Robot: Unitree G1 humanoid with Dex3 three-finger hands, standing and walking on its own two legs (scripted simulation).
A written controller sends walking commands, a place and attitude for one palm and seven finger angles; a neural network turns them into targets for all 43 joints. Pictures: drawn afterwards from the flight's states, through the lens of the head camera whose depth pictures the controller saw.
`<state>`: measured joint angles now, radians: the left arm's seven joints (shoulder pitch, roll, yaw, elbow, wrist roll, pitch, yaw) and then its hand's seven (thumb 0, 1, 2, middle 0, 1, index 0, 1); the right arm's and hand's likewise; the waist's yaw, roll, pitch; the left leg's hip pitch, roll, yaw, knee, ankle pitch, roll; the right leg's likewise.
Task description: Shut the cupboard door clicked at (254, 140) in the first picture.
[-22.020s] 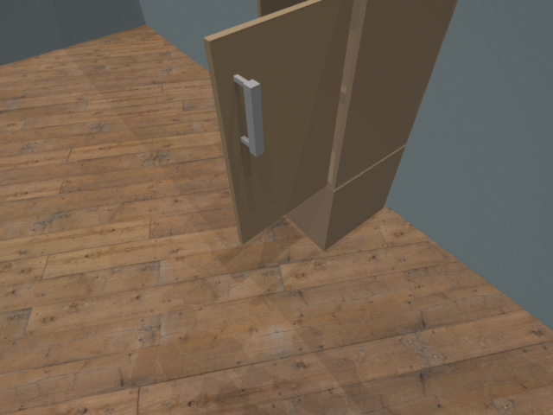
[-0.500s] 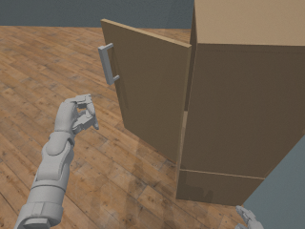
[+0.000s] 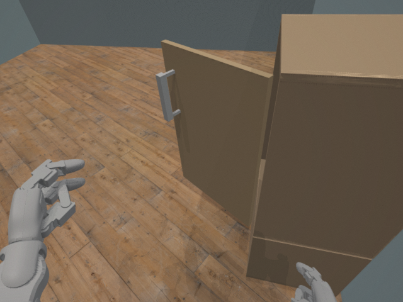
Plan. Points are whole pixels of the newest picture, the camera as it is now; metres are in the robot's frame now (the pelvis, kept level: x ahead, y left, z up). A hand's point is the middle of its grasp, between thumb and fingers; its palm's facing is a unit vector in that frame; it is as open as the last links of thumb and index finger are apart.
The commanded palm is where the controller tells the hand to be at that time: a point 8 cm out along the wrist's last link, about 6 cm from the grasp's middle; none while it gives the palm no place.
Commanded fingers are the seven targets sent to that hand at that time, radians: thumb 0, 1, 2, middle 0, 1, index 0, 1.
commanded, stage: draw the hand back to the body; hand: left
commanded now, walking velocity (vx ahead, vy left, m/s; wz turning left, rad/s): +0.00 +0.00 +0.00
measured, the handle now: (170, 95) +0.67 +0.18 +0.09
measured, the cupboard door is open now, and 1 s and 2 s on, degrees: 58 58 58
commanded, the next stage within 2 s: step back with the hand held close in 0.50 s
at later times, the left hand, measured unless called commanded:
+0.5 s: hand (51, 223) +0.18 +0.26 +0.15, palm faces +0.46 -0.80 -0.38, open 7.3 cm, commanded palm +0.14 +0.29 +0.17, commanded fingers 0.00 0.90 0.90 -0.20 -0.30 -0.20 -0.30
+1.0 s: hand (29, 230) +0.17 +0.28 +0.15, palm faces +0.41 -0.77 -0.49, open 7.4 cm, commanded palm +0.11 +0.32 +0.17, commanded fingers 0.00 0.90 0.90 -0.20 -0.30 -0.20 -0.30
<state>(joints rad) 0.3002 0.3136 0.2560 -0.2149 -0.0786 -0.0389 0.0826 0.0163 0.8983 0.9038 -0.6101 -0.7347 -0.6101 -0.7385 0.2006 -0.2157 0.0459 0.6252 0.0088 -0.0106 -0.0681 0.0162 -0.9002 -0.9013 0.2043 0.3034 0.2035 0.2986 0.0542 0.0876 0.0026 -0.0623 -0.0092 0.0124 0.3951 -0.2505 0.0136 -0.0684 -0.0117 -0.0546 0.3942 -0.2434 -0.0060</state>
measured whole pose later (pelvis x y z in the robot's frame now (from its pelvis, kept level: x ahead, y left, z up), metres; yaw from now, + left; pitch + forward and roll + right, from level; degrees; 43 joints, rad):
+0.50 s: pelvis +0.00 -0.01 +0.00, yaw +0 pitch -5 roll +0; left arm 0.44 0.32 0.33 -0.32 -0.07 -0.08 0.10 0.02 0.90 0.90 -0.22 -0.31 -0.22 -0.31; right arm 0.19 -0.22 0.02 0.65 0.00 -0.10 -0.08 0.02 -0.90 -0.90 0.20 0.30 0.20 0.30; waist 0.06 0.08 0.00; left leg -0.06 0.00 0.01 0.41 -0.25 0.01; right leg -0.07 0.00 -0.06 0.41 -0.25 -0.01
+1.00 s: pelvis -0.03 +0.02 -0.01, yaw +0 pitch +0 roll +0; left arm 0.54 0.41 0.40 -0.43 -0.07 -0.13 0.13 0.02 0.89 0.90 -0.22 -0.30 -0.22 -0.30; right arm 0.20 -0.25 -0.02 0.57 0.01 0.04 -0.10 0.02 -0.90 -0.90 0.20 0.30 0.20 0.30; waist 0.01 0.04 -0.01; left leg -0.26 -0.03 0.03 0.51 -0.25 0.04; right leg -0.27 -0.04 -0.04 0.50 -0.24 0.02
